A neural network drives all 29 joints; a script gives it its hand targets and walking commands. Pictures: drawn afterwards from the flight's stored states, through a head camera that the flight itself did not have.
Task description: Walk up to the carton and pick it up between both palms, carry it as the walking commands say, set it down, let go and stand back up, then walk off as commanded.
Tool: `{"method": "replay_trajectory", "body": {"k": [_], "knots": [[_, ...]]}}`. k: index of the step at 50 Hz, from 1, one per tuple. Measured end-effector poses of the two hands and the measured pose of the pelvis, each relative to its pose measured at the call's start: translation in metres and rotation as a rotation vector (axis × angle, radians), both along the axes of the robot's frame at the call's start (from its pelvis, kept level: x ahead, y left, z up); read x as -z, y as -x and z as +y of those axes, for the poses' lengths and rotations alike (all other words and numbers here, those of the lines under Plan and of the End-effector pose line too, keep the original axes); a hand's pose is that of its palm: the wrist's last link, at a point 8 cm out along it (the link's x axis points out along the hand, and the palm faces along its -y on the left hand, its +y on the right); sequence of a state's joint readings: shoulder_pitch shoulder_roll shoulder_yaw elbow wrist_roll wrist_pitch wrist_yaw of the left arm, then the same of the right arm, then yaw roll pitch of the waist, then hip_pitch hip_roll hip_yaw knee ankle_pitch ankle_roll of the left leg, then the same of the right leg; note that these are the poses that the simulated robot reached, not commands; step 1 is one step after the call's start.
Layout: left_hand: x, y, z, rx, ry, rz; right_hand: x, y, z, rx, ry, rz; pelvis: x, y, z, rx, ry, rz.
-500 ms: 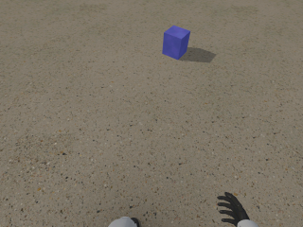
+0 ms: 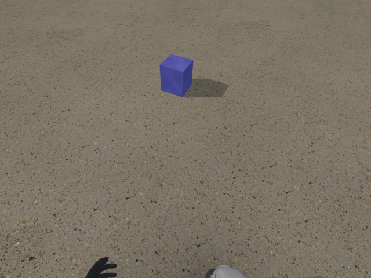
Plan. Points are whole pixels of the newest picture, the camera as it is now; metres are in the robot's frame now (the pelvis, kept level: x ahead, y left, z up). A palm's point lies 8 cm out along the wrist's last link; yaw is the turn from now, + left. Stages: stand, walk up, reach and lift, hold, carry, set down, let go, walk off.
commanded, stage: walk up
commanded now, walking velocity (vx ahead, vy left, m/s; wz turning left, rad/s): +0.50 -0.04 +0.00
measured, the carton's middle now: (176, 75) +1.75 -0.09 -0.65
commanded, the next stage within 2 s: none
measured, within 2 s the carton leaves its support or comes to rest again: neither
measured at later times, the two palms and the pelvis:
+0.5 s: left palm out of the picture +0.14 +0.21 -0.12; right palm (254, 182) +0.39 -0.24 -0.13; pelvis +0.24 -0.02 +0.00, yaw +0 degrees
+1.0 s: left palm (110, 137) +0.61 +0.22 -0.13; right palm (256, 183) +0.38 -0.24 -0.11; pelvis +0.49 -0.01 +0.01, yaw +0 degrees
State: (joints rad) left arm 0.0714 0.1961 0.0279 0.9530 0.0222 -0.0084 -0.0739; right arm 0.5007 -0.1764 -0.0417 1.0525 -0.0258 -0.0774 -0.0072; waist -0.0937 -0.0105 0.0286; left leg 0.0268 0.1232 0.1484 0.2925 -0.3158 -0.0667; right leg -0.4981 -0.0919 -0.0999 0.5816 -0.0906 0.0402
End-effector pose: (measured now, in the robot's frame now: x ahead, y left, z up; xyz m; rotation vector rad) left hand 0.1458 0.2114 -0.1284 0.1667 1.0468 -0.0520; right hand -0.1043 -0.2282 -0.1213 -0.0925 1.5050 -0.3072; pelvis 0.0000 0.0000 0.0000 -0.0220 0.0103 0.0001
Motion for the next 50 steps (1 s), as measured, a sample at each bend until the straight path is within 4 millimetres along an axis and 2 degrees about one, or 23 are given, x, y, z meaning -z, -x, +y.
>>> {"method": "replay_trajectory", "body": {"k": [3, 5, 9, 13, 17, 21, 25, 29, 30, 32, 35, 39, 42, 44, 47, 50], "knots": [[0.004, -0.045, -0.016, -0.019, -0.050, -0.064, 0.024, -0.035, -0.025, -0.018, -0.030, 0.025, 0.017, -0.037, -0.023, -0.010, -0.019, 0.010], [0.004, -0.052, -0.017, -0.058, -0.087, -0.059, 0.032, -0.074, -0.041, -0.059, -0.037, 0.002, 0.020, -0.054, -0.033, -0.007, -0.016, 0.017], [-0.007, -0.021, -0.006, -0.148, -0.153, 0.059, 0.031, -0.181, -0.065, -0.143, -0.037, -0.140, 0.006, -0.089, -0.043, -0.006, -0.032, 0.008], [-0.018, 0.014, -0.003, -0.223, -0.184, 0.196, 0.023, -0.276, -0.070, -0.201, -0.056, -0.249, -0.004, -0.125, -0.046, -0.002, -0.045, -0.008], [-0.023, 0.033, -0.008, -0.277, -0.178, 0.309, 0.015, -0.354, -0.060, -0.241, -0.081, -0.324, -0.009, -0.161, -0.043, 0.000, -0.052, -0.020], [-0.022, 0.032, -0.012, -0.316, -0.155, 0.396, 0.008, -0.424, -0.039, -0.283, -0.102, -0.386, -0.009, -0.199, -0.033, 0.004, -0.052, -0.021], [-0.013, 0.009, -0.005, -0.329, -0.126, 0.460, 0.005, -0.495, -0.011, -0.319, -0.107, -0.442, -0.003, -0.241, -0.017, 0.005, -0.039, -0.014], [0.013, -0.031, 0.016, -0.316, -0.101, 0.523, 0.009, -0.560, 0.011, -0.337, -0.051, -0.496, 0.016, -0.293, 0.006, 0.011, -0.013, -0.005], [0.022, -0.045, 0.024, -0.303, -0.098, 0.531, 0.013, -0.569, 0.012, -0.328, -0.027, -0.497, 0.022, -0.305, 0.012, 0.010, -0.012, -0.003], [0.030, -0.085, 0.040, -0.283, -0.099, 0.499, 0.014, -0.567, 0.011, -0.304, 0.012, -0.452, 0.023, -0.324, 0.020, 0.008, -0.009, 0.001], [0.029, -0.163, 0.058, -0.235, -0.094, 0.388, 0.004, -0.539, 0.000, -0.236, 0.058, -0.331, 0.011, -0.351, 0.025, 0.014, 0.006, 0.000], [0.022, -0.260, 0.065, -0.170, -0.074, 0.261, -0.010, -0.494, -0.006, -0.151, 0.083, -0.180, -0.003, -0.386, 0.026, 0.010, 0.018, -0.006], [0.016, -0.321, 0.060, -0.130, -0.057, 0.194, -0.017, -0.471, -0.004, -0.097, 0.078, -0.093, -0.007, -0.412, 0.022, 0.005, 0.022, -0.011], [0.013, -0.357, 0.052, -0.105, -0.043, 0.158, -0.019, -0.464, -0.003, -0.063, 0.068, -0.051, -0.009, -0.429, 0.018, 0.002, 0.022, -0.014], [0.007, -0.408, 0.032, -0.070, -0.020, 0.111, -0.018, -0.468, -0.002, -0.024, 0.046, -0.012, -0.010, -0.456, 0.008, 0.000, 0.019, -0.015], [0.003, -0.460, 0.006, -0.038, 0.001, 0.066, -0.013, -0.484, -0.008, 0.002, 0.022, 0.008, -0.008, -0.485, -0.006, 0.000, 0.012, -0.012]]}}
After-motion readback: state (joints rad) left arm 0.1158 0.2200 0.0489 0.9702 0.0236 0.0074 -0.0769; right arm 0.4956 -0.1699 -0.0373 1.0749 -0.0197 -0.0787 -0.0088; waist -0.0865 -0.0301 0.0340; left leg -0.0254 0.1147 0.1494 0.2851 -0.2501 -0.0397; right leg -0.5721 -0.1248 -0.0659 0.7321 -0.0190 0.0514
